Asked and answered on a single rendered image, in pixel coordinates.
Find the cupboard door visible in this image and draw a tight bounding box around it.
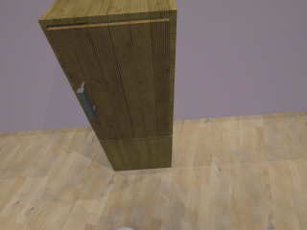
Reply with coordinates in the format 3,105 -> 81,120
46,18 -> 171,141

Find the handle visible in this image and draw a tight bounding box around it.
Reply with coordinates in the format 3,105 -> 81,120
77,81 -> 96,120

